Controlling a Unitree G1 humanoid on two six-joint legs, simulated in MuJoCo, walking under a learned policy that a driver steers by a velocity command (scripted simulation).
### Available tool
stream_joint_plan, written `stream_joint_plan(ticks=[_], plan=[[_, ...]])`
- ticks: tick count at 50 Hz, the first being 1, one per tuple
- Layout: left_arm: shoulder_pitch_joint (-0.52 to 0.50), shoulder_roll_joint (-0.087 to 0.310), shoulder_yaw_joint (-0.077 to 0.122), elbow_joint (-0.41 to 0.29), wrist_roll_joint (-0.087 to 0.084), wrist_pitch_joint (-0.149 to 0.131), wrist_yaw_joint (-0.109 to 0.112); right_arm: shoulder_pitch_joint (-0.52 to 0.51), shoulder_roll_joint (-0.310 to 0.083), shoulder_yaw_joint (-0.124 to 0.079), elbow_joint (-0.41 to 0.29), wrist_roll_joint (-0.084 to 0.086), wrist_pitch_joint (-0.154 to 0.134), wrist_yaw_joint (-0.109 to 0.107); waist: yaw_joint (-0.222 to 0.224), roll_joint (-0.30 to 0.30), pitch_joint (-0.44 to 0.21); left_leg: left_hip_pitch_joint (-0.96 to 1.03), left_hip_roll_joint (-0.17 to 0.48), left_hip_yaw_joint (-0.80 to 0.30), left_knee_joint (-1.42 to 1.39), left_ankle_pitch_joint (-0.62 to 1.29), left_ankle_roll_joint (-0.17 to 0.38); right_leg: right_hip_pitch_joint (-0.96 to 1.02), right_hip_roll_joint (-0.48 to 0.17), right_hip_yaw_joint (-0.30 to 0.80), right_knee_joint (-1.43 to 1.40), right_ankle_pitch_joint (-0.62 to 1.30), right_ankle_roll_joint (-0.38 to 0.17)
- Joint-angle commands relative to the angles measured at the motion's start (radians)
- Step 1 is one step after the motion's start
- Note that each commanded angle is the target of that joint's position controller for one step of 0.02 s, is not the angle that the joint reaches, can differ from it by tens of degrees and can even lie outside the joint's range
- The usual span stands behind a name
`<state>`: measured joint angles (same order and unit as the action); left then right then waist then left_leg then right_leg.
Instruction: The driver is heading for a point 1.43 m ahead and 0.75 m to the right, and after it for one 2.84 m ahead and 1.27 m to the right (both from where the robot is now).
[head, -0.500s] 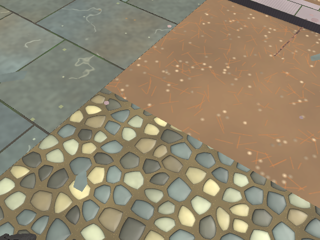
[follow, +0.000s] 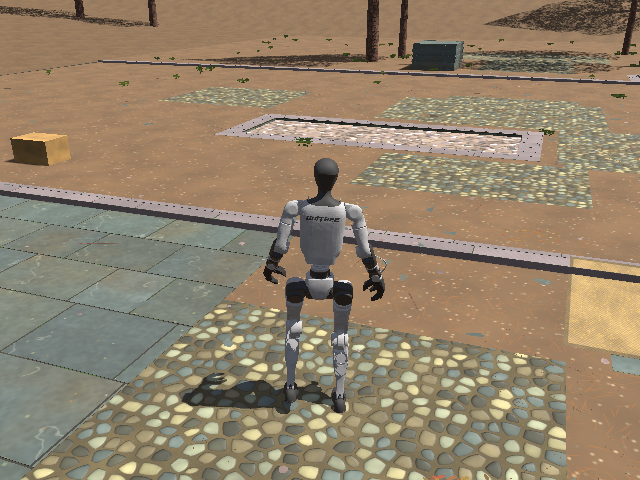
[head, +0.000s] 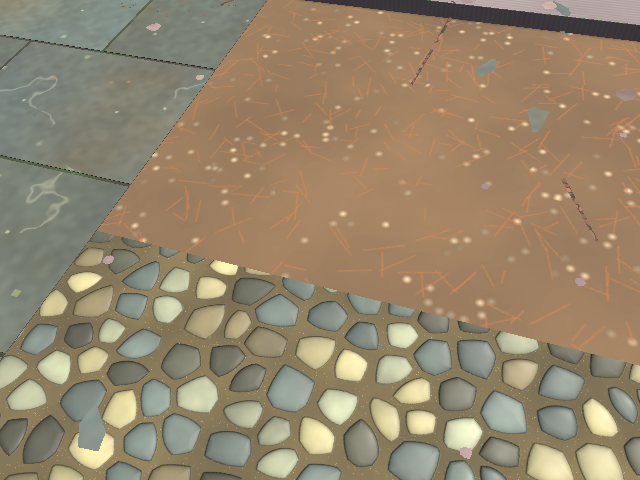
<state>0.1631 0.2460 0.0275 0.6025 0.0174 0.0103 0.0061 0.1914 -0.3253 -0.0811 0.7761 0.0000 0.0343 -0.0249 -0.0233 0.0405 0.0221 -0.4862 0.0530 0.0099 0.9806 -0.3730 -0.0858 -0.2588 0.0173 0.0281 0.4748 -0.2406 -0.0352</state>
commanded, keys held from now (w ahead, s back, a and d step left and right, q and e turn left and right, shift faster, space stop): shift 0.06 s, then e+shift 0.50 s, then w+e+shift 0.34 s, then w+q+shift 0.10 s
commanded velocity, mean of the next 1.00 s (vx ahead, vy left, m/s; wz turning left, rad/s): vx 0.24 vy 0.00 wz -0.70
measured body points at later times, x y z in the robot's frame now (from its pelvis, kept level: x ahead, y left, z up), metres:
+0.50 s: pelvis -0.02 -0.02 -0.01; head +0.01 -0.05 +0.44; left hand +0.21 +0.21 -0.09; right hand +0.05 -0.34 -0.12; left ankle -0.01 +0.13 -0.74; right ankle -0.04 -0.13 -0.73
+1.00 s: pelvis +0.09 -0.09 +0.00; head +0.10 -0.11 +0.45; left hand +0.33 +0.10 -0.10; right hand +0.08 -0.42 -0.09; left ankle +0.22 -0.04 -0.73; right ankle -0.04 -0.13 -0.74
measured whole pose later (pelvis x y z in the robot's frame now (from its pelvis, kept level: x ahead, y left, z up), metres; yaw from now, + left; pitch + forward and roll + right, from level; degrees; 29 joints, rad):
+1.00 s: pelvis +0.09 -0.09 +0.00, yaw -41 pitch +4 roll +0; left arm 0.38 0.33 0.07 0.67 0.02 -0.02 -0.03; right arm 0.10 -0.30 -0.06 0.70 -0.03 -0.01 0.03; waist 0.07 0.02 -0.05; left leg -0.44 0.00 0.00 0.57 -0.20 -0.05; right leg -0.12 0.12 0.30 0.42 -0.34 -0.07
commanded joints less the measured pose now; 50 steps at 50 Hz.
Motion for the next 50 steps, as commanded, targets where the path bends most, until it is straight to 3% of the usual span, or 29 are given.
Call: stream_joint_plan(ticks=[1,4,7,8,9,10,11,12,13,15,19,22,25,26,27,28,29,30,31,32,33,35,37,39,40,42,45,48,50], plan=[[-0.052,0.124,0.036,-0.050,-0.001,-0.017,0.006,-0.035,-0.026,0.006,-0.071,0.000,-0.013,0.001,0.019,-0.192,-0.099,0.074,0.012,-0.020,-0.153,0.016,0.001,0.069,-0.204,0.146,-0.108,0.383,-0.174],[-0.020,0.170,0.050,-0.022,-0.008,-0.010,-0.001,-0.063,-0.051,0.005,-0.092,0.004,-0.014,0.003,0.047,-0.205,-0.065,0.124,-0.018,-0.006,-0.288,-0.030,0.018,0.058,-0.224,0.235,-0.099,0.301,-0.204],[-0.042,0.216,0.067,-0.020,-0.041,0.001,0.004,-0.010,-0.068,-0.004,-0.089,0.000,-0.029,0.000,0.000,-0.181,-0.043,0.200,-0.063,-0.007,-0.508,0.122,0.062,0.036,-0.203,0.335,-0.066,0.292,-0.185],[-0.047,0.210,0.068,-0.028,-0.043,0.002,0.010,0.032,-0.096,-0.012,-0.085,-0.009,-0.036,-0.002,-0.015,-0.149,-0.070,0.292,-0.021,-0.045,-0.542,0.249,0.085,-0.011,-0.176,0.343,-0.031,0.270,-0.148],[-0.057,0.172,0.060,-0.049,-0.033,-0.002,0.013,0.091,-0.157,-0.029,-0.082,-0.020,-0.036,-0.007,-0.016,-0.036,-0.120,0.418,0.094,-0.122,-0.523,0.444,0.135,-0.115,-0.109,0.281,0.074,0.152,-0.093],[-0.052,0.132,0.058,-0.068,-0.044,-0.003,0.014,0.101,-0.209,-0.050,-0.056,-0.021,-0.028,-0.008,0.003,0.204,-0.103,0.448,0.229,-0.232,-0.587,0.474,0.246,-0.273,0.031,0.081,0.230,-0.087,-0.020],[-0.072,0.169,0.070,-0.069,-0.040,-0.001,0.016,0.075,-0.164,-0.040,-0.083,-0.029,-0.029,-0.012,-0.039,0.259,-0.098,0.435,0.375,-0.365,-0.664,0.539,0.365,-0.349,0.054,0.005,0.464,-0.369,0.030],[-0.066,0.206,0.094,-0.061,-0.039,0.005,0.012,0.036,-0.115,-0.023,-0.107,-0.038,-0.033,-0.020,-0.028,0.171,-0.091,0.416,0.384,-0.341,-0.672,0.566,0.380,-0.378,0.007,0.039,0.656,-0.384,0.055],[-0.025,0.191,0.100,-0.040,-0.046,0.021,0.011,-0.036,-0.087,-0.015,-0.127,-0.033,-0.035,-0.028,0.015,0.112,-0.081,0.390,0.330,-0.247,-0.656,0.545,0.339,-0.374,-0.017,0.051,0.725,-0.336,0.074],[-0.006,0.149,0.092,-0.034,-0.046,0.048,0.010,-0.102,-0.084,-0.018,-0.140,-0.011,-0.038,-0.033,0.029,0.104,-0.034,0.379,0.267,-0.110,-0.663,0.475,0.278,-0.397,-0.054,0.024,0.675,-0.215,0.106],[-0.059,0.100,0.075,-0.088,-0.046,0.055,-0.018,-0.083,-0.115,-0.036,-0.139,-0.014,-0.018,-0.034,-0.014,0.127,-0.055,0.368,0.246,0.039,-0.659,0.420,0.264,-0.289,-0.088,-0.061,0.454,-0.149,0.113],[-0.036,0.132,0.088,-0.105,-0.044,0.058,-0.034,-0.072,-0.156,-0.054,-0.131,0.000,-0.020,-0.015,-0.013,0.131,-0.087,0.374,0.291,0.068,-0.626,0.446,0.254,-0.189,-0.079,-0.115,0.316,-0.137,0.078],[0.066,0.154,0.114,-0.080,-0.046,0.070,-0.030,-0.089,-0.135,-0.055,-0.120,0.028,-0.025,0.005,0.047,0.092,-0.101,0.323,0.284,0.136,-0.480,0.363,0.174,-0.019,-0.031,-0.156,0.107,-0.014,0.014],[0.147,0.203,0.139,-0.056,-0.041,0.065,-0.014,-0.037,-0.091,-0.046,-0.097,0.025,-0.026,0.015,0.074,-0.029,-0.108,0.223,0.213,0.197,-0.297,0.252,0.112,0.124,-0.022,-0.079,-0.008,0.118,-0.035],[0.203,0.361,0.177,-0.073,-0.038,0.054,0.006,-0.069,-0.027,-0.026,-0.148,-0.022,-0.026,0.016,0.069,-0.368,-0.075,-0.132,0.072,0.246,0.075,-0.233,0.011,0.304,-0.273,0.342,-0.069,0.573,-0.160],[0.173,0.384,0.166,-0.104,0.004,0.014,-0.009,-0.170,-0.033,-0.022,-0.212,-0.025,-0.034,0.003,0.083,-0.362,-0.182,-0.271,-0.040,-0.001,0.273,-0.345,-0.004,0.266,-0.395,0.617,-0.114,0.522,-0.351],[0.205,0.323,0.152,-0.083,-0.008,-0.018,-0.020,-0.199,-0.076,-0.033,-0.212,-0.002,-0.046,0.003,0.111,-0.221,-0.210,-0.312,-0.014,-0.084,0.307,-0.255,0.030,0.308,-0.360,0.574,-0.173,0.105,-0.333],[0.212,0.276,0.135,-0.059,-0.039,-0.036,-0.018,-0.209,-0.085,-0.037,-0.211,0.017,-0.064,0.009,0.097,-0.180,-0.154,-0.348,0.008,-0.111,0.250,-0.143,0.076,0.283,-0.321,0.568,-0.225,-0.318,-0.277],[0.173,0.247,0.120,-0.062,-0.057,-0.038,-0.014,-0.199,-0.107,-0.048,-0.194,0.015,-0.077,0.009,0.073,-0.129,-0.104,-0.347,0.020,-0.114,0.193,-0.066,0.092,0.234,-0.302,0.568,-0.255,-0.496,-0.238],[0.128,0.234,0.108,-0.069,-0.059,-0.037,-0.006,-0.189,-0.117,-0.054,-0.188,0.007,-0.086,0.011,0.048,-0.157,-0.067,-0.316,0.017,-0.117,0.129,0.000,0.094,0.177,-0.276,0.546,-0.280,-0.532,-0.220],[0.111,0.231,0.102,-0.080,-0.047,-0.039,0.003,-0.182,-0.113,-0.054,-0.181,0.006,-0.098,0.020,0.035,-0.184,-0.059,-0.274,0.002,-0.111,0.091,0.059,0.091,0.144,-0.246,0.517,-0.294,-0.510,-0.207],[0.134,0.228,0.099,-0.074,-0.034,-0.049,0.018,-0.184,-0.090,-0.050,-0.161,0.003,-0.123,0.031,0.041,-0.160,-0.065,-0.235,-0.026,-0.097,-0.014,0.165,0.077,0.150,-0.211,0.464,-0.294,-0.381,-0.189],[0.176,0.230,0.096,-0.055,-0.038,-0.055,0.027,-0.205,-0.063,-0.043,-0.156,0.001,-0.135,0.033,0.050,-0.145,-0.056,-0.215,-0.053,-0.096,-0.111,0.223,0.057,0.147,-0.188,0.444,-0.288,-0.315,-0.186],[0.186,0.233,0.093,-0.048,-0.042,-0.055,0.032,-0.217,-0.051,-0.037,-0.158,0.008,-0.138,0.034,0.049,-0.182,-0.031,-0.178,-0.077,-0.096,-0.199,0.246,0.035,0.102,-0.164,0.436,-0.286,-0.298,-0.188],[0.204,0.285,0.107,-0.010,0.015,-0.030,-0.007,-0.143,-0.028,-0.010,-0.114,-0.082,-0.065,0.062,0.063,-0.268,-0.039,-0.151,-0.065,-0.022,-0.154,0.212,0.010,0.071,-0.100,0.395,-0.280,-0.335,-0.164],[0.204,0.240,0.093,-0.018,0.001,-0.014,-0.041,-0.202,-0.040,-0.009,-0.147,-0.059,-0.028,0.066,0.083,-0.231,0.014,-0.119,-0.066,-0.010,-0.183,0.182,-0.028,-0.016,-0.074,0.420,-0.268,-0.319,-0.170],[0.207,0.259,0.097,-0.017,-0.002,-0.016,-0.045,-0.285,-0.054,0.000,-0.189,-0.033,-0.040,0.061,0.112,-0.213,0.025,-0.090,-0.066,-0.037,-0.293,0.153,-0.030,-0.002,-0.088,0.501,-0.241,-0.307,-0.192],[0.179,0.232,0.080,-0.005,-0.004,-0.043,-0.038,-0.209,-0.062,0.004,-0.169,-0.026,-0.065,0.052,0.089,-0.221,-0.002,0.061,-0.024,-0.015,-0.394,0.189,0.038,0.015,-0.145,0.502,-0.245,-0.270,-0.186],[0.151,0.220,0.072,0.005,0.000,-0.055,-0.035,-0.106,-0.081,-0.003,-0.149,-0.030,-0.076,0.043,0.029,-0.191,-0.003,0.226,-0.017,0.012,-0.478,0.167,0.096,-0.018,-0.152,0.480,-0.213,-0.210,-0.170]])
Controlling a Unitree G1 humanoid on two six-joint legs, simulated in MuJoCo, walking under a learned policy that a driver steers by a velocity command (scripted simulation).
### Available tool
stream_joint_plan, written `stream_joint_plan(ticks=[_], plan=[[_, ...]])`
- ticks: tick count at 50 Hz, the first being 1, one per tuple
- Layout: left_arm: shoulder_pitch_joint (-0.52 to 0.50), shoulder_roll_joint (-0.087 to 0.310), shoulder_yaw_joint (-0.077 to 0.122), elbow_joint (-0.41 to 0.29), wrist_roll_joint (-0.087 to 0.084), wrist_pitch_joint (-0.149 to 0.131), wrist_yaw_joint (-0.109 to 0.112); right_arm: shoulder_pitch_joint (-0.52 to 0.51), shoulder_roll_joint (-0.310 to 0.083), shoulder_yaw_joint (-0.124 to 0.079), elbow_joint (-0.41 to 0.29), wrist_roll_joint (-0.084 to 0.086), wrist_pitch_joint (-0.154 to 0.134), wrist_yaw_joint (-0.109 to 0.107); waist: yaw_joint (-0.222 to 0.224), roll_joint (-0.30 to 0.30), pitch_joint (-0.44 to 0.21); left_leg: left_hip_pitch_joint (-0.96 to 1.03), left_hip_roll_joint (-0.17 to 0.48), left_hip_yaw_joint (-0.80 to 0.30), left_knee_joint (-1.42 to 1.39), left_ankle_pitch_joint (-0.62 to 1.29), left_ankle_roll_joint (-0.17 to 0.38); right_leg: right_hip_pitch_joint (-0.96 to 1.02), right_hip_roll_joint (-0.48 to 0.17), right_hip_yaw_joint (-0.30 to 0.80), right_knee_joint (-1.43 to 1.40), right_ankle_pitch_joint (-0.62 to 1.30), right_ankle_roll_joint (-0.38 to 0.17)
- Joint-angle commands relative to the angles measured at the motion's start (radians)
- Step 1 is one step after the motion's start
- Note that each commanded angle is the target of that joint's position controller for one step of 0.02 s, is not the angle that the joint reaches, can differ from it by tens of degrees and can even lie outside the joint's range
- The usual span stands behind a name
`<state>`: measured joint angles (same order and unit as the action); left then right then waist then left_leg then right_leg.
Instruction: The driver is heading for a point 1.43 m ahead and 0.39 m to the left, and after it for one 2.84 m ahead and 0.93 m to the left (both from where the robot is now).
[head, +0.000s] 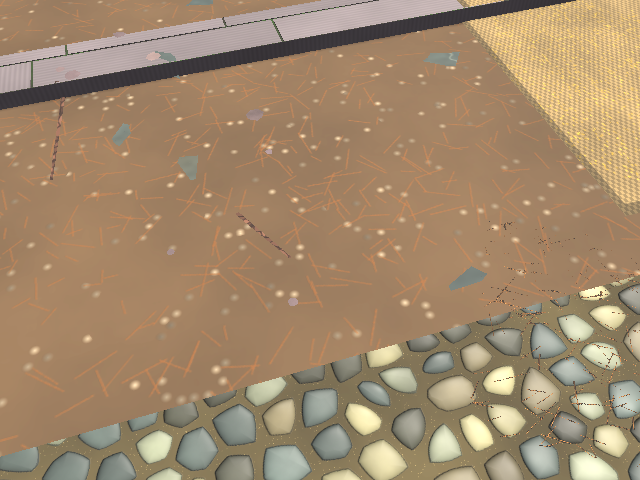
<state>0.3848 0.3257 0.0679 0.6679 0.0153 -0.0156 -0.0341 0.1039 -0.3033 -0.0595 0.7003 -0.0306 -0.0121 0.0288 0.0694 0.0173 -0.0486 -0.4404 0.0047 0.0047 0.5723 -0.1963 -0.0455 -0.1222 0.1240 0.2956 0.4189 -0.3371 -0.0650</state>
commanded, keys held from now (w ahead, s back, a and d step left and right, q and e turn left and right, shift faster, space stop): w+q+shift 0.76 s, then w+e+shift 0.24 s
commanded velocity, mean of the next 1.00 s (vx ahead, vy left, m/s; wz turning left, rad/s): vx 0.96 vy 0.00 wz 0.51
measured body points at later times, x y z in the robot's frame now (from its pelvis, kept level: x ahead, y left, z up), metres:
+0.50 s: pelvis +0.36 +0.04 -0.02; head +0.40 +0.07 +0.42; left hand +0.56 +0.31 -0.08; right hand +0.34 -0.25 -0.14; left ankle +0.10 +0.10 -0.67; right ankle +0.47 -0.05 -0.74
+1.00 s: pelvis +0.75 +0.26 -0.02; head +0.77 +0.28 +0.43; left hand +0.62 +0.48 -0.16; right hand +1.02 +0.13 -0.13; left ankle +0.76 +0.32 -0.74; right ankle +0.70 +0.04 -0.60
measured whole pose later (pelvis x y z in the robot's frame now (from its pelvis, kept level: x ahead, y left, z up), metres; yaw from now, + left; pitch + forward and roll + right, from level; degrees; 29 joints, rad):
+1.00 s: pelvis +0.75 +0.26 -0.02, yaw +34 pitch +0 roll +0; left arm 0.37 0.24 0.01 0.86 0.00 -0.07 0.00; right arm 0.18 -0.28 -0.02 0.77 -0.06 -0.04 0.02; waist 0.05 -0.01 0.06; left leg -0.37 -0.07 0.13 0.65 -0.29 0.13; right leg -0.31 -0.05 0.05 1.37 -0.28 -0.06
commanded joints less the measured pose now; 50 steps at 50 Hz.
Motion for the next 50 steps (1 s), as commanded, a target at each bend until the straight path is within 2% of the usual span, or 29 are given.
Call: stream_joint_plan(ticks=[1,2,3,4,6,8,17,19,21,22,23,24,25,26,27,29,32,35,37,38,39,41,42,43,44,45,46,48,50], plan=[[-0.077,0.117,0.021,-0.053,0.007,-0.035,0.010,0.112,-0.126,-0.035,-0.034,-0.009,-0.039,-0.020,-0.125,-0.114,0.029,0.336,0.006,0.018,-0.090,-0.079,0.078,-0.194,-0.217,0.154,-0.017,0.046,-0.123],[-0.096,0.066,0.004,-0.058,0.013,-0.046,0.014,0.314,-0.194,-0.053,0.011,-0.025,-0.051,-0.031,-0.220,0.067,-0.057,0.532,0.119,-0.161,-0.156,-0.291,0.110,-0.288,-0.124,0.007,0.348,0.200,-0.092],[-0.104,0.013,-0.012,-0.113,-0.010,-0.063,0.016,0.389,-0.315,-0.079,0.030,-0.030,-0.050,-0.026,-0.202,0.360,-0.060,0.689,0.308,-0.691,-0.361,-0.599,0.200,-0.604,0.035,-0.144,0.615,-0.095,-0.030],[-0.125,0.059,-0.014,-0.096,0.020,-0.061,0.025,0.317,-0.227,-0.062,0.027,-0.007,-0.045,-0.005,-0.153,0.195,0.035,0.638,0.341,-0.863,-0.402,-0.651,0.246,-0.761,-0.014,-0.144,0.745,-0.075,-0.024],[-0.189,0.109,-0.008,-0.076,0.053,-0.066,0.010,0.269,-0.140,-0.038,0.011,0.011,-0.049,0.011,-0.123,0.024,0.060,0.546,0.256,-0.644,-0.345,-0.503,0.253,-0.736,-0.117,-0.183,0.770,0.066,0.000],[-0.243,0.082,-0.021,-0.092,0.070,-0.065,-0.004,0.323,-0.111,-0.024,0.048,0.016,-0.065,0.003,-0.116,0.065,0.100,0.459,0.172,-0.535,-0.396,-0.375,0.258,-0.688,-0.154,-0.197,0.680,0.099,0.038],[-0.557,0.002,-0.085,-0.190,0.034,-0.065,-0.026,0.456,-0.128,-0.039,0.146,0.033,-0.063,-0.023,-0.179,0.105,0.138,0.332,0.095,-0.389,-0.410,0.352,0.271,-0.467,-0.079,-0.344,0.230,0.242,0.095],[-0.520,0.021,-0.078,-0.184,0.025,-0.069,-0.013,0.430,-0.142,-0.041,0.152,0.038,-0.063,-0.025,-0.140,0.105,0.101,0.313,0.105,-0.372,-0.346,0.562,0.237,-0.297,-0.058,-0.333,0.151,0.273,0.073],[-0.288,0.094,-0.043,-0.112,0.024,-0.073,0.017,0.387,-0.191,-0.051,0.148,0.042,-0.072,-0.023,-0.017,0.079,-0.054,0.256,0.076,-0.328,-0.068,0.836,0.185,0.062,-0.030,-0.326,0.121,0.209,0.035],[-0.099,0.139,-0.018,-0.062,0.026,-0.074,0.040,0.338,-0.205,-0.056,0.132,0.044,-0.081,-0.016,0.087,0.068,-0.139,0.116,0.036,-0.322,0.163,0.719,0.164,0.314,-0.112,-0.260,0.124,0.172,0.013],[0.105,0.219,0.015,-0.033,0.048,-0.074,0.065,0.318,-0.115,-0.035,0.101,0.041,-0.097,-0.014,0.151,-0.065,-0.286,-0.018,-0.030,-0.252,0.464,0.278,0.168,0.528,-0.352,-0.023,0.084,-0.216,-0.014],[0.077,0.256,0.020,-0.034,0.067,-0.067,0.065,0.388,-0.003,-0.005,0.050,0.080,-0.087,-0.021,0.060,-0.304,-0.403,-0.226,-0.104,-0.159,0.742,-0.291,0.155,0.623,-0.615,0.494,-0.105,-0.538,-0.089],[-0.029,0.194,0.022,-0.038,0.050,-0.055,0.065,0.343,-0.076,-0.010,0.059,0.057,-0.064,-0.025,0.036,-0.216,-0.256,-0.327,-0.025,-0.119,0.801,-0.183,0.162,0.468,-0.572,0.520,-0.161,-0.593,-0.110],[-0.087,0.103,0.002,-0.038,0.044,-0.056,0.062,0.273,-0.098,-0.017,0.064,0.033,-0.050,-0.017,0.027,-0.113,-0.111,-0.342,0.021,-0.103,0.779,-0.119,0.160,0.340,-0.518,0.340,-0.146,-0.448,-0.098],[-0.095,0.063,-0.007,-0.015,0.045,-0.061,0.056,0.241,-0.078,-0.015,0.062,0.022,-0.041,-0.005,0.006,-0.059,-0.013,-0.326,0.051,-0.095,0.746,-0.097,0.154,0.218,-0.480,0.203,-0.173,-0.256,-0.092],[-0.079,0.035,-0.016,0.032,0.037,-0.080,0.054,0.198,-0.038,-0.009,0.043,-0.001,-0.013,0.019,-0.036,-0.093,0.082,-0.313,0.095,-0.091,0.713,-0.096,0.138,0.083,-0.426,0.014,-0.221,-0.087,-0.067],[-0.051,0.005,-0.021,0.087,0.008,-0.107,0.037,0.083,-0.006,0.007,-0.028,-0.005,0.016,0.042,-0.063,-0.111,0.141,-0.396,0.132,-0.070,0.691,-0.045,0.128,0.053,-0.414,-0.169,-0.275,0.129,-0.044],[-0.104,0.026,-0.018,0.098,0.011,-0.122,0.034,-0.019,-0.011,0.024,-0.104,0.002,0.014,0.062,-0.108,-0.130,0.169,-0.355,0.125,-0.023,0.546,0.116,0.130,-0.020,-0.354,-0.393,-0.315,0.354,-0.007],[-0.097,0.048,-0.013,0.116,0.011,-0.128,0.036,-0.102,-0.032,0.033,-0.127,0.003,0.011,0.078,-0.098,-0.057,0.202,-0.249,0.091,0.073,0.361,0.213,0.152,-0.048,-0.309,-0.511,-0.354,0.482,0.015],[-0.085,0.059,-0.011,0.124,0.014,-0.127,0.039,-0.105,-0.033,0.035,-0.111,0.013,0.012,0.081,-0.087,-0.038,0.172,-0.157,0.037,0.135,0.305,0.235,0.172,-0.027,-0.268,-0.564,-0.345,0.652,0.028],[-0.020,0.099,-0.011,0.137,0.011,-0.134,0.038,-0.134,-0.013,0.046,-0.136,0.002,0.004,0.082,-0.086,-0.052,0.194,-0.087,0.021,0.143,0.240,0.232,0.191,-0.036,-0.321,-0.552,-0.302,0.911,0.022],[0.031,0.164,-0.002,0.170,0.014,-0.119,0.046,-0.058,-0.045,0.042,-0.096,-0.018,-0.004,0.063,-0.140,-0.090,0.139,0.051,-0.067,0.149,0.177,0.148,0.225,0.070,-0.369,-0.525,-0.192,1.293,0.001],[0.010,0.210,0.007,0.167,0.020,-0.097,0.052,0.069,-0.097,0.022,-0.052,-0.019,-0.010,0.049,-0.214,-0.110,0.058,0.200,-0.107,0.129,0.152,0.056,0.239,0.093,-0.384,-0.513,-0.024,1.362,-0.021],[-0.025,0.227,0.007,0.164,0.025,-0.079,0.060,0.295,-0.151,-0.004,0.021,-0.021,-0.009,0.030,-0.328,-0.113,-0.050,0.445,-0.109,0.075,0.093,0.027,0.265,0.045,-0.389,-0.499,0.247,1.358,-0.040],[-0.032,0.206,0.003,0.163,0.022,-0.070,0.056,0.430,-0.225,-0.037,0.063,-0.027,-0.004,0.004,-0.377,-0.067,-0.127,0.681,-0.035,-0.028,0.050,-0.052,0.275,-0.119,-0.306,-0.494,0.637,0.969,-0.033],[0.130,0.016,-0.037,0.121,-0.010,-0.075,0.036,0.336,-0.325,-0.054,0.029,-0.044,-0.010,-0.011,-0.171,0.283,-0.272,0.943,0.331,-0.484,0.015,-0.058,0.298,-0.462,-0.130,-0.390,1.115,-0.181,0.008],[0.068,0.106,-0.025,0.099,-0.040,-0.085,0.046,0.348,-0.304,-0.059,-0.011,-0.031,-0.011,-0.015,-0.252,0.104,-0.425,0.936,0.406,-0.721,-0.169,-0.183,0.336,-0.560,-0.078,-0.156,1.215,-0.102,-0.018],[-0.037,0.092,-0.026,0.092,-0.032,-0.083,0.039,0.245,-0.187,-0.034,0.043,-0.023,-0.037,-0.026,-0.147,-0.026,-0.017,0.539,0.339,-0.482,-0.290,-0.169,0.281,-0.605,-0.196,-0.211,1.051,0.064,-0.017],[0.009,0.047,-0.033,0.144,-0.001,-0.039,0.022,0.182,-0.111,-0.012,0.051,-0.020,-0.071,-0.024,-0.070,-0.027,0.071,0.306,0.269,-0.290,-0.351,-0.098,0.226,-0.472,-0.247,-0.202,0.945,0.104,-0.007]])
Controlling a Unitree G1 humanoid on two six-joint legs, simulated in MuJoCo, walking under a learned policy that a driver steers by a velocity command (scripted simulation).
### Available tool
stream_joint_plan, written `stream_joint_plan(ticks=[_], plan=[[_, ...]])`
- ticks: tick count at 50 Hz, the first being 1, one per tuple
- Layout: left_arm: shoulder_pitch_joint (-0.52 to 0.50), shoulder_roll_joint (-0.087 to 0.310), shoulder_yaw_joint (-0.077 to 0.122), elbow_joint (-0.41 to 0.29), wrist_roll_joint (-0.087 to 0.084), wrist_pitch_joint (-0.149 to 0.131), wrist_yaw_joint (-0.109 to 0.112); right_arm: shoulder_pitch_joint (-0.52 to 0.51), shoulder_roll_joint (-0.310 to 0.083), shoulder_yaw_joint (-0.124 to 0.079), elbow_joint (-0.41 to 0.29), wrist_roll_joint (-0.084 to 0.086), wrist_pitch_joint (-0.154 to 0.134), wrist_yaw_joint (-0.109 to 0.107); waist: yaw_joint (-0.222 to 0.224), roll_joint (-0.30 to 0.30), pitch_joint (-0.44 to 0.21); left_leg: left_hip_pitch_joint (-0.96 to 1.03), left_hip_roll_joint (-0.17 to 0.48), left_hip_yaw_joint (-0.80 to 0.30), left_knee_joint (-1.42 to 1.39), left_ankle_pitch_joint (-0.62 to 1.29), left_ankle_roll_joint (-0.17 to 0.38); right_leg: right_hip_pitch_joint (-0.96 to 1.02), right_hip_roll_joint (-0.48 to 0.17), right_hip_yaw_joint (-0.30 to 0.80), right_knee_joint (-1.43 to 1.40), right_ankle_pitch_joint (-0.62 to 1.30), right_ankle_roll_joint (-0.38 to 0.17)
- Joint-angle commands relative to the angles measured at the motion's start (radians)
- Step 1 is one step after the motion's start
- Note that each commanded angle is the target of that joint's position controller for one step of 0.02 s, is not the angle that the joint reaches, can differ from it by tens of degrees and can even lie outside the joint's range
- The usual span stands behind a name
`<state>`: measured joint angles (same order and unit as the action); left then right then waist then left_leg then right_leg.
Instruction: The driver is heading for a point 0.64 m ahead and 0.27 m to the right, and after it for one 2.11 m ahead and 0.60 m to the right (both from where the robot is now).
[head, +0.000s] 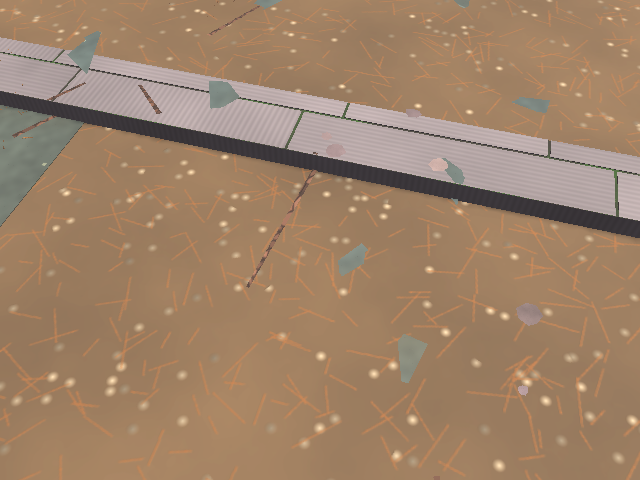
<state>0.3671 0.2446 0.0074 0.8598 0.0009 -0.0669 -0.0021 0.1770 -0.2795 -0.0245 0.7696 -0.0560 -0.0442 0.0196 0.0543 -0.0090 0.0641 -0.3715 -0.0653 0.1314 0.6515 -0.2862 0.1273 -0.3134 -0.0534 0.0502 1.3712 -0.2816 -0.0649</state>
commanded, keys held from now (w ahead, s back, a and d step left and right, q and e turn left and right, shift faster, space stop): w+e+shift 0.52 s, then e+shift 0.12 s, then q+shift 0.36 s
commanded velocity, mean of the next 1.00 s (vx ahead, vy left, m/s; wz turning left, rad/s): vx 0.72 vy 0.00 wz -0.47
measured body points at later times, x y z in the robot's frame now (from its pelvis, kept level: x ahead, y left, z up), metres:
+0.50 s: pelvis +0.47 -0.09 +0.00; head +0.49 -0.08 +0.45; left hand +0.56 +0.19 -0.14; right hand +0.58 -0.36 -0.07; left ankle +0.50 +0.09 -0.61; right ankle +0.47 -0.09 -0.72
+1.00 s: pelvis +0.79 -0.15 +0.02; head +0.84 -0.19 +0.46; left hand +1.12 -0.06 -0.06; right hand +0.69 -0.43 -0.10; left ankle +0.92 -0.12 -0.72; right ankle +0.77 -0.31 -0.68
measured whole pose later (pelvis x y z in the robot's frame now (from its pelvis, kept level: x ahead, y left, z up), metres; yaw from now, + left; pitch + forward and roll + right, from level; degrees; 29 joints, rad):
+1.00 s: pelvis +0.79 -0.15 +0.02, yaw -29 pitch +2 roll +0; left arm 0.00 0.28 0.02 0.65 0.01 -0.03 0.04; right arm 0.31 -0.30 -0.05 0.75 0.01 -0.03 -0.01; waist -0.07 0.00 0.08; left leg -0.36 -0.13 -0.18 0.38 -0.04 0.04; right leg -0.55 0.05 0.16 0.87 -0.38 0.07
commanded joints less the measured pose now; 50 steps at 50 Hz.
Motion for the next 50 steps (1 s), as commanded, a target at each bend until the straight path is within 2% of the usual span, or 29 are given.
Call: stream_joint_plan(ticks=[1,4,7,11,13,15,16,17,18,19,20,21,22,25,28,32,33,34,35,36,37,38,39,40,41,42,44,46,50], plan=[[0.051,0.107,0.027,-0.028,0.018,0.034,-0.023,0.113,-0.102,-0.037,-0.005,0.014,-0.052,-0.012,-0.032,0.015,-0.032,0.188,0.317,-0.349,-0.472,-0.013,0.034,-0.249,-0.084,0.045,-0.034,0.056,-0.002],[-0.069,0.074,0.031,-0.052,0.012,0.058,-0.044,0.149,-0.078,-0.033,0.038,0.040,-0.088,0.001,-0.034,0.031,0.053,0.186,0.256,-0.139,-0.545,0.208,-0.048,-0.350,-0.099,0.016,-0.146,0.162,0.002],[-0.201,0.045,0.019,-0.098,0.000,0.046,-0.057,0.156,-0.057,-0.025,0.055,0.038,-0.099,0.001,-0.042,0.069,0.074,0.217,0.181,0.058,-0.557,0.499,-0.085,-0.379,-0.060,-0.085,-0.331,0.338,-0.016],[-0.313,0.048,0.006,-0.144,0.006,0.032,-0.079,0.204,-0.097,-0.021,0.080,0.047,-0.096,-0.031,-0.045,0.042,0.067,0.349,0.201,0.157,-0.540,0.950,-0.121,-0.275,0.032,-0.233,-0.631,0.452,-0.067],[-0.227,0.088,0.015,-0.120,0.006,0.037,-0.077,0.199,-0.159,-0.033,0.073,0.043,-0.078,-0.058,0.014,0.096,-0.016,0.461,0.237,0.163,-0.395,1.317,-0.138,-0.158,0.106,-0.273,-0.669,0.408,-0.092],[0.050,0.174,0.049,-0.047,0.005,0.049,-0.063,0.120,-0.221,-0.053,0.042,0.027,-0.042,-0.077,0.169,0.142,-0.153,0.450,0.276,0.140,-0.056,1.514,-0.136,0.121,0.165,-0.254,-0.642,0.266,-0.129],[0.272,0.224,0.079,0.018,0.009,0.052,-0.047,0.051,-0.234,-0.060,0.018,0.015,-0.024,-0.076,0.272,0.125,-0.223,0.337,0.285,0.107,0.252,1.413,-0.118,0.332,0.155,-0.173,-0.666,0.164,-0.176],[0.334,0.255,0.106,0.040,-0.006,0.054,-0.024,0.014,-0.196,-0.057,0.026,0.014,-0.016,-0.053,0.290,0.005,-0.192,0.169,0.154,0.113,0.674,0.712,-0.107,0.445,0.112,-0.076,-0.762,0.120,-0.230],[0.228,0.293,0.114,0.042,-0.011,0.064,-0.014,-0.007,-0.018,-0.006,-0.029,-0.007,-0.039,-0.033,0.144,-0.237,-0.072,-0.223,-0.009,0.031,1.030,-0.205,-0.118,0.491,0.032,0.133,-0.667,0.312,-0.269],[0.144,0.356,0.124,-0.008,0.017,0.068,-0.011,0.083,-0.016,0.010,-0.146,0.029,-0.065,-0.023,0.037,-0.280,-0.264,-0.499,-0.019,-0.182,1.129,-0.242,-0.143,0.682,-0.139,0.647,-0.928,0.015,-0.472],[0.102,0.286,0.119,-0.041,0.024,0.066,-0.005,0.039,-0.079,0.015,-0.144,0.012,-0.093,-0.022,0.045,-0.069,-0.200,-0.545,0.044,-0.247,1.011,-0.155,-0.119,0.603,-0.194,0.807,-1.146,-0.258,-0.430],[0.064,0.220,0.104,-0.033,0.026,0.060,-0.001,0.007,-0.119,0.008,-0.134,0.014,-0.100,-0.018,-0.004,0.081,-0.069,-0.500,0.093,-0.246,0.882,-0.069,-0.121,0.422,-0.173,0.740,-1.189,-0.274,-0.369],[0.033,0.207,0.097,-0.027,0.020,0.048,-0.001,-0.013,-0.114,0.010,-0.133,-0.003,-0.091,-0.021,-0.050,0.130,-0.005,-0.435,0.123,-0.237,0.801,-0.063,-0.136,0.276,-0.128,0.646,-1.186,-0.164,-0.334],[-0.006,0.203,0.086,-0.042,0.006,-0.003,0.004,-0.033,-0.090,0.028,-0.151,-0.025,-0.026,-0.014,-0.106,0.123,0.054,-0.256,0.191,-0.198,0.546,-0.060,-0.195,-0.033,-0.002,0.431,-1.214,0.024,-0.298],[0.011,0.222,0.098,-0.038,0.001,-0.017,0.001,-0.200,-0.048,0.050,-0.226,-0.001,-0.028,-0.001,-0.051,0.074,0.088,-0.151,0.164,-0.117,0.213,0.182,-0.210,-0.105,0.092,0.286,-1.169,0.498,-0.235],[0.112,0.236,0.117,-0.004,-0.013,0.014,-0.008,-0.226,-0.033,0.055,-0.246,0.027,-0.040,-0.014,0.042,-0.029,-0.058,0.026,0.008,-0.070,-0.077,0.395,-0.158,0.065,0.150,0.249,-0.970,0.837,-0.087],[0.152,0.120,0.090,-0.012,-0.073,0.013,0.018,-0.308,-0.069,0.017,-0.299,0.069,-0.082,-0.027,0.051,0.031,-0.092,0.119,-0.044,-0.151,-0.210,0.405,-0.171,0.069,0.137,0.354,-0.930,0.646,-0.047],[0.136,0.158,0.089,-0.001,-0.057,0.012,0.030,-0.262,-0.109,-0.004,-0.288,0.081,-0.095,-0.035,0.002,-0.011,-0.131,0.140,-0.039,-0.133,-0.241,0.473,-0.164,0.165,0.106,0.344,-0.888,0.674,-0.037],[0.084,0.199,0.101,-0.014,-0.038,0.017,0.041,-0.134,-0.135,-0.021,-0.250,0.070,-0.106,-0.041,-0.077,-0.073,-0.188,0.222,-0.018,-0.119,-0.279,0.600,-0.147,0.226,0.108,0.297,-0.749,0.726,-0.006],[0.011,0.184,0.094,-0.047,-0.013,0.021,0.046,0.080,-0.162,-0.033,-0.186,0.049,-0.110,-0.040,-0.179,-0.123,-0.301,0.415,0.060,-0.142,-0.233,0.746,-0.108,0.201,0.118,0.239,-0.516,0.684,0.039],[0.003,0.054,0.053,-0.078,0.036,0.024,0.045,0.261,-0.181,-0.022,-0.115,0.028,-0.107,-0.035,-0.197,0.054,-0.421,0.676,0.277,-0.351,-0.069,1.226,-0.047,0.015,0.201,0.156,-0.167,-0.142,0.092],[0.315,0.026,0.040,-0.039,-0.005,0.017,0.024,0.307,-0.176,-0.025,-0.068,-0.006,-0.106,-0.006,-0.073,0.349,-0.601,0.896,0.509,-0.835,-0.100,1.307,0.188,-0.172,0.291,0.260,0.110,-0.421,0.110],[0.336,0.096,0.042,0.003,-0.011,0.027,0.011,0.243,-0.177,-0.043,-0.081,0.027,-0.090,0.004,-0.094,0.259,-0.588,0.848,0.495,-0.898,-0.141,1.079,0.258,-0.232,0.210,0.257,0.191,-0.348,0.131],[0.203,0.135,0.047,-0.045,-0.032,0.036,0.005,0.088,-0.156,-0.048,-0.111,0.054,-0.077,0.004,-0.065,0.182,-0.469,0.735,0.449,-0.868,-0.216,0.633,0.253,-0.345,0.120,0.169,0.183,-0.268,0.127],[0.000,0.182,0.056,-0.095,0.001,0.040,0.019,-0.020,-0.110,-0.036,-0.150,0.069,-0.063,-0.004,-0.080,-0.006,-0.315,0.505,0.347,-0.784,-0.286,0.462,0.184,-0.332,0.086,0.098,0.097,-0.180,0.129],[-0.112,0.188,0.063,-0.141,0.018,0.042,0.027,-0.042,-0.112,-0.029,-0.151,0.071,-0.058,-0.008,-0.068,-0.057,-0.199,0.331,0.286,-0.707,-0.319,0.475,0.154,-0.325,0.083,0.085,0.017,-0.146,0.127],[-0.144,0.131,0.049,-0.190,0.030,0.036,0.032,-0.011,-0.154,-0.048,-0.132,0.063,-0.045,-0.011,-0.034,-0.005,-0.140,0.204,0.208,-0.613,-0.340,0.610,0.127,-0.258,0.085,0.083,-0.152,-0.155,0.124],[-0.137,0.081,0.032,-0.199,0.020,0.027,0.040,0.002,-0.160,-0.058,-0.124,0.058,-0.033,-0.018,-0.014,0.038,-0.159,0.123,0.166,-0.532,-0.325,0.758,0.114,-0.166,0.095,0.055,-0.386,-0.180,0.133],[-0.200,0.111,0.033,-0.214,-0.001,0.045,0.043,0.024,-0.217,-0.087,-0.139,0.074,0.013,-0.047,-0.009,0.108,-0.249,0.062,0.159,-0.591,-0.330,0.564,0.089,-0.027,0.150,0.072,-0.583,-0.014,0.144]])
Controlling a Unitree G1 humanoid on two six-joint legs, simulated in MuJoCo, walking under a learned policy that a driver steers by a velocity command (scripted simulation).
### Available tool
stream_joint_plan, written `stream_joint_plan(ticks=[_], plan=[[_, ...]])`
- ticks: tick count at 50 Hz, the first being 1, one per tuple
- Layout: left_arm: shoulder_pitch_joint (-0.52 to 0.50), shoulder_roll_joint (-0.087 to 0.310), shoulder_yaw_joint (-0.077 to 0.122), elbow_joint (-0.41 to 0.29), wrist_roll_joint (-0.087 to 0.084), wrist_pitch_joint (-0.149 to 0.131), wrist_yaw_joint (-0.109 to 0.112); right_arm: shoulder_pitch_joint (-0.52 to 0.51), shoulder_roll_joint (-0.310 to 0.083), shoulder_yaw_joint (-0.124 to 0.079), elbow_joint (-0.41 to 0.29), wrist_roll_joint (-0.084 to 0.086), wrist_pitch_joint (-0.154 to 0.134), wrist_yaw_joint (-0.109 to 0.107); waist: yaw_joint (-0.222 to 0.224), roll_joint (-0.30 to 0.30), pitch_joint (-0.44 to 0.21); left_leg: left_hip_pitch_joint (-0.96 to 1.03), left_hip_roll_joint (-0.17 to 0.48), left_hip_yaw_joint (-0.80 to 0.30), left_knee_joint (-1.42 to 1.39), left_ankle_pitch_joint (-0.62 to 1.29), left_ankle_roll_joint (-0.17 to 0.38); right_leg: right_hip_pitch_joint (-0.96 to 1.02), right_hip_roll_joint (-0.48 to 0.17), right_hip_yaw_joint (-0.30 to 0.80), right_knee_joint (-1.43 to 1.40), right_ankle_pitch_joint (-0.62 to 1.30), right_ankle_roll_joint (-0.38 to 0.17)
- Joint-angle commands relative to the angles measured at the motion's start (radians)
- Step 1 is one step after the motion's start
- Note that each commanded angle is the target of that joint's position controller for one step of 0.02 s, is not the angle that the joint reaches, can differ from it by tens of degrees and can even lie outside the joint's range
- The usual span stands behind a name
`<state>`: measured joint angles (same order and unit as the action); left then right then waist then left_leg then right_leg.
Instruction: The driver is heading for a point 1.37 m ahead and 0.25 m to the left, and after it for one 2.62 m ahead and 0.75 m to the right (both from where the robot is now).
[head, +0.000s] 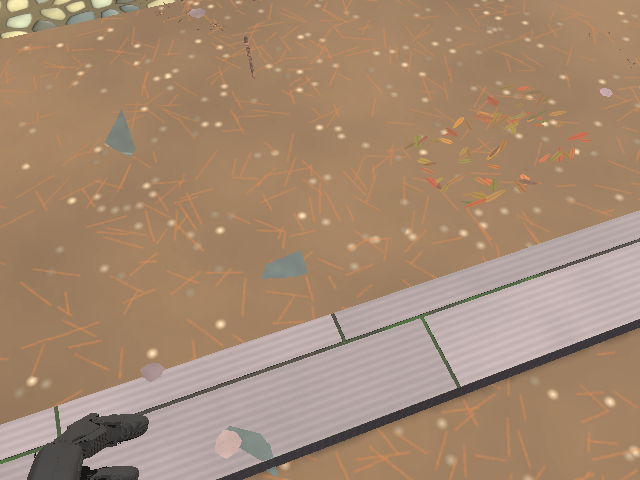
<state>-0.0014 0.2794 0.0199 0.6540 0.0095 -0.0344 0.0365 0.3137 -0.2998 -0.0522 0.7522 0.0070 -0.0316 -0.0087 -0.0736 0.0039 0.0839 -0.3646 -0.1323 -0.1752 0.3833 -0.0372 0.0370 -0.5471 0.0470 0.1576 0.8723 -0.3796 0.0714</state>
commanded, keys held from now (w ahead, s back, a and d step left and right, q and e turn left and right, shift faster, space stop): q+shift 0.46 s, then e+shift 0.24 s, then w+e+shift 0.30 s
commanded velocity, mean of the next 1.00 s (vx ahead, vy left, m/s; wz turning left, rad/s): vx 0.17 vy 0.00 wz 0.24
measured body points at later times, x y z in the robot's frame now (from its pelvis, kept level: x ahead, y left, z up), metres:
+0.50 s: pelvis +0.06 -0.01 +0.00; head +0.10 +0.01 +0.45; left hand +0.08 +0.31 -0.10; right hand +0.34 -0.19 -0.08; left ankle +0.02 +0.13 -0.70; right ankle +0.13 -0.13 -0.74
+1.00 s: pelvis +0.12 +0.03 +0.01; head +0.12 +0.02 +0.46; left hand +0.18 +0.34 -0.08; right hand +0.27 -0.23 -0.11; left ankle +0.01 +0.13 -0.74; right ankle +0.22 -0.10 -0.66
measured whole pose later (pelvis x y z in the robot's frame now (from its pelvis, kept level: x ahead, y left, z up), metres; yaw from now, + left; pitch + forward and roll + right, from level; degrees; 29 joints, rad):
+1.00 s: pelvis +0.12 +0.03 +0.01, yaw +12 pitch +2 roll +1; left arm 0.23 0.30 0.10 0.71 0.03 0.05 -0.07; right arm 0.31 -0.29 -0.08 0.76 -0.04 -0.06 -0.02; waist 0.00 0.02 -0.05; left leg -0.02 0.09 0.30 0.28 -0.27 -0.03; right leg -0.64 -0.12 -0.03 1.02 -0.20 0.01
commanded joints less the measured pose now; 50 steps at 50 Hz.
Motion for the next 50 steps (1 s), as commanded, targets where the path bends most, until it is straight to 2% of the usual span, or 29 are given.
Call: stream_joint_plan(ticks=[1,4,6,7,8,9,10,11,12,16,18,22,25,27,28,29,30,31,32,33,34,35,37,39,43,46,47,48,50], plan=[[0.139,0.088,0.024,-0.016,-0.011,0.021,0.003,-0.113,-0.198,-0.064,-0.130,0.019,0.012,-0.024,0.113,0.103,-0.255,0.036,0.215,-0.304,-0.073,0.167,0.160,0.220,0.056,-0.026,-0.122,0.111,0.007],[0.068,0.101,0.032,-0.042,-0.016,0.022,-0.005,-0.097,-0.178,-0.069,-0.144,0.022,0.042,-0.039,0.092,0.156,-0.186,0.004,0.182,-0.373,-0.086,-0.147,0.114,0.264,0.056,0.001,-0.275,0.145,-0.003],[0.098,0.115,0.046,-0.032,-0.025,0.007,-0.011,-0.098,-0.156,-0.069,-0.158,0.022,0.056,-0.045,0.111,0.169,-0.164,-0.021,0.149,-0.388,-0.036,-0.227,0.072,0.373,0.016,-0.002,-0.465,0.236,-0.032],[0.110,0.143,0.057,-0.031,-0.019,0.003,-0.009,-0.051,-0.112,-0.058,-0.154,0.025,0.061,-0.041,0.097,0.100,-0.186,-0.070,0.093,-0.334,0.076,-0.417,0.032,0.474,-0.096,0.050,-0.548,0.264,-0.082],[0.101,0.206,0.068,-0.044,0.021,0.012,-0.003,0.000,-0.061,-0.045,-0.167,0.024,0.062,-0.040,0.057,-0.126,-0.230,-0.219,-0.012,-0.156,0.306,-0.594,-0.013,0.578,-0.325,0.290,-0.568,0.272,-0.215],[0.074,0.179,0.065,-0.050,0.059,0.013,-0.008,0.033,-0.129,-0.064,-0.180,0.022,0.051,-0.035,0.029,-0.229,-0.221,-0.269,-0.001,-0.051,0.551,-0.591,-0.052,0.476,-0.449,0.419,-0.611,0.312,-0.312],[0.019,0.128,0.056,-0.068,0.048,0.009,-0.005,0.036,-0.196,-0.083,-0.168,0.020,0.051,-0.030,0.013,-0.202,-0.174,-0.282,0.068,0.000,0.677,-0.515,-0.087,0.426,-0.431,0.356,-0.612,0.320,-0.324],[-0.017,0.081,0.047,-0.077,0.029,0.009,0.001,0.047,-0.215,-0.092,-0.144,0.020,0.061,-0.031,0.013,-0.138,-0.145,-0.281,0.095,0.018,0.732,-0.445,-0.108,0.398,-0.354,0.235,-0.594,0.277,-0.286],[-0.035,0.074,0.045,-0.080,0.012,0.012,0.006,0.057,-0.196,-0.092,-0.130,0.013,0.072,-0.035,0.011,-0.108,-0.136,-0.292,0.105,0.037,0.806,-0.393,-0.124,0.397,-0.302,0.162,-0.578,0.278,-0.259],[0.041,0.094,0.051,-0.051,0.014,0.026,0.022,-0.048,-0.109,-0.059,-0.197,0.020,0.075,-0.019,0.069,-0.117,-0.116,-0.355,0.177,0.133,0.815,-0.303,-0.173,0.430,-0.275,-0.008,-0.580,0.469,-0.292],[0.088,0.120,0.063,-0.033,0.015,0.034,0.024,-0.104,-0.094,-0.049,-0.230,0.017,0.071,-0.008,0.099,-0.128,-0.142,-0.351,0.207,0.144,0.726,-0.295,-0.183,0.492,-0.300,-0.038,-0.571,0.517,-0.312],[0.086,0.182,0.091,-0.024,0.009,0.039,0.008,-0.128,-0.083,-0.038,-0.254,0.015,0.072,0.017,0.099,-0.151,-0.177,-0.196,0.221,0.193,0.538,-0.283,-0.148,0.465,-0.336,-0.136,-0.554,0.574,-0.301],[0.123,0.201,0.101,-0.001,-0.017,0.030,-0.010,-0.142,-0.089,-0.040,-0.263,0.008,0.081,0.022,0.100,-0.162,-0.183,-0.066,0.178,0.216,0.370,-0.322,-0.102,0.439,-0.347,-0.141,-0.511,0.605,-0.287],[0.112,0.189,0.092,0.018,-0.047,0.022,-0.019,-0.077,-0.076,-0.040,-0.233,0.001,0.081,0.020,0.048,-0.152,-0.197,0.092,0.133,0.219,0.096,-0.185,-0.041,0.416,-0.322,-0.148,-0.419,0.603,-0.246],[0.157,0.137,0.072,0.045,-0.051,0.013,-0.026,-0.042,-0.097,-0.042,-0.211,-0.004,0.078,0.014,0.039,-0.096,-0.205,0.259,0.136,0.191,-0.043,-0.005,-0.010,0.317,-0.281,-0.184,-0.352,0.526,-0.182],[0.192,0.044,0.034,0.037,-0.002,0.003,-0.041,-0.002,-0.149,-0.045,-0.208,-0.015,0.075,0.000,0.059,0.097,-0.287,0.504,0.338,-0.030,-0.018,0.349,0.034,0.133,-0.202,-0.245,-0.196,0.146,-0.085],[0.214,0.006,0.016,0.025,0.017,-0.001,-0.053,-0.086,-0.154,-0.030,-0.221,-0.047,0.068,-0.008,0.092,0.291,-0.309,0.453,0.544,-0.149,0.022,0.481,0.206,0.017,-0.149,-0.231,-0.102,-0.257,-0.017],[0.163,0.107,0.045,0.043,-0.006,0.011,-0.045,-0.089,-0.079,-0.017,-0.219,-0.063,0.054,-0.001,0.021,0.172,-0.311,0.357,0.512,-0.094,-0.004,0.369,0.253,0.060,-0.163,-0.146,-0.003,-0.269,0.007],[0.150,0.146,0.063,0.039,-0.034,0.022,-0.040,-0.119,-0.104,-0.023,-0.197,-0.063,0.045,0.001,0.036,0.174,-0.237,0.309,0.463,-0.022,-0.014,0.287,0.225,0.030,-0.139,-0.139,0.078,-0.240,0.008],[0.172,0.162,0.076,0.059,-0.041,0.036,-0.027,-0.155,-0.154,-0.043,-0.190,-0.049,0.042,-0.004,0.045,0.172,-0.197,0.286,0.436,0.022,-0.027,0.211,0.198,-0.013,-0.127,-0.142,0.151,-0.198,0.010],[0.196,0.182,0.087,0.070,-0.036,0.051,-0.014,-0.183,-0.162,-0.047,-0.187,-0.032,0.039,-0.011,0.050,0.189,-0.158,0.244,0.439,0.053,-0.039,0.217,0.191,-0.031,-0.117,-0.129,0.225,-0.157,0.020],[0.227,0.184,0.095,0.079,-0.036,0.063,-0.007,-0.208,-0.146,-0.041,-0.185,-0.031,0.039,-0.019,0.070,0.183,-0.139,0.196,0.435,0.093,-0.048,0.243,0.188,-0.019,-0.102,-0.128,0.301,-0.127,0.029],[0.237,0.161,0.095,0.068,-0.041,0.068,-0.008,-0.165,-0.103,-0.036,-0.170,-0.018,0.030,-0.031,0.047,0.186,-0.152,0.257,0.451,0.072,-0.164,-0.324,0.163,-0.123,-0.137,-0.150,0.350,0.003,0.027],[0.180,0.151,0.097,0.031,-0.039,0.058,-0.013,-0.128,-0.088,-0.034,-0.142,-0.013,0.007,-0.039,0.027,0.177,-0.108,0.319,0.483,0.013,-0.241,-0.561,0.137,-0.236,-0.160,-0.140,0.329,0.074,0.015],[0.169,0.090,0.092,0.000,-0.036,0.029,-0.034,-0.089,-0.095,-0.052,-0.099,-0.016,-0.037,-0.043,0.039,0.111,-0.072,0.423,0.514,0.088,-0.286,-0.516,0.117,-0.329,-0.187,-0.122,0.251,0.138,-0.021],[0.175,0.067,0.086,-0.019,-0.043,0.028,-0.051,-0.086,-0.110,-0.067,-0.081,-0.011,-0.050,-0.033,0.060,0.098,-0.042,0.406,0.524,0.167,-0.309,-0.483,0.121,-0.327,-0.210,-0.125,0.212,0.163,-0.036],[0.155,0.073,0.085,-0.013,0.066,0.062,-0.099,-0.034,-0.111,-0.058,-0.059,-0.064,-0.044,-0.013,0.055,0.024,-0.029,0.355,0.515,0.227,-0.312,-0.509,0.105,-0.280,-0.172,-0.177,0.185,0.164,-0.052],[0.137,0.060,0.083,-0.028,0.055,0.074,-0.125,-0.041,-0.121,-0.064,-0.057,-0.065,-0.046,-0.004,0.061,0.077,-0.012,0.327,0.506,0.263,-0.311,-0.513,0.089,-0.261,-0.180,-0.186,0.151,0.186,-0.066],[0.099,0.064,0.078,-0.048,0.026,0.078,-0.147,-0.050,-0.136,-0.067,-0.054,-0.059,-0.050,-0.003,0.068,0.120,0.006,0.302,0.515,0.310,-0.325,-0.537,0.066,-0.225,-0.193,-0.199,0.091,0.209,-0.097]])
